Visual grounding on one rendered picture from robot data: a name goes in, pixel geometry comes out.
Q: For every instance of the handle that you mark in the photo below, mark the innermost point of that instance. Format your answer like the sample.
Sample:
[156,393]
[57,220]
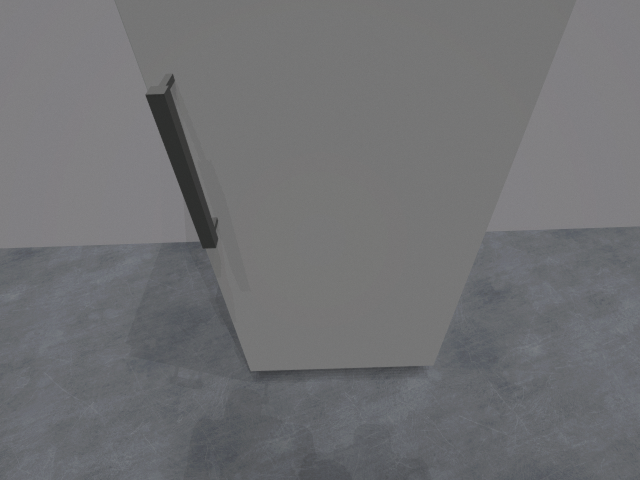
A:
[167,120]

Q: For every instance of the fridge door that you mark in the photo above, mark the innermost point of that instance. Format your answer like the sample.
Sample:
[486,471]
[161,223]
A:
[353,152]

